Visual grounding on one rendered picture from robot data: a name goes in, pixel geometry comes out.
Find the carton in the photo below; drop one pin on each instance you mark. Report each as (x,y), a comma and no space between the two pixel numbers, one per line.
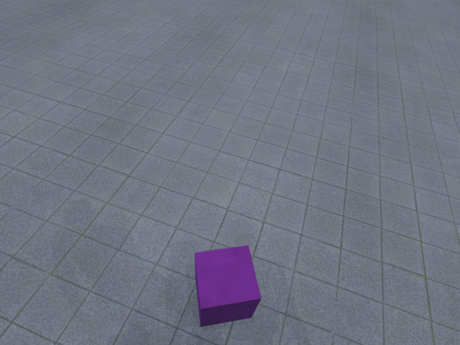
(226,284)

